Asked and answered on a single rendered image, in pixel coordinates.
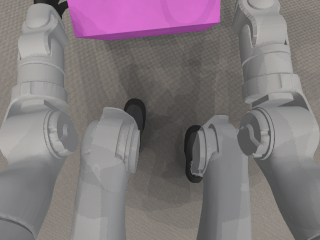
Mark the left robot forearm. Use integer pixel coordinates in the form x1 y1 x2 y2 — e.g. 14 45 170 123
0 3 69 156

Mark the carton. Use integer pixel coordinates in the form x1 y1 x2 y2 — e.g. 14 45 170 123
67 0 221 41

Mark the robot left upper arm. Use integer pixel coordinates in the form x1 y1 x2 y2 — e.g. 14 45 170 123
0 109 79 240

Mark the robot right shin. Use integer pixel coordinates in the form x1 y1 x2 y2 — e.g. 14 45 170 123
190 115 248 177

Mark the robot right upper arm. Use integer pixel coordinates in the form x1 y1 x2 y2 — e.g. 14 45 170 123
237 106 320 240

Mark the right robot forearm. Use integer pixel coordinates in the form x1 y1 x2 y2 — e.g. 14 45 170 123
232 0 320 143

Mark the robot right foot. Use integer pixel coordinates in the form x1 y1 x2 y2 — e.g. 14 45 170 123
184 125 203 183

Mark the robot left hand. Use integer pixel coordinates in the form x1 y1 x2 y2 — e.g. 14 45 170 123
33 0 69 19

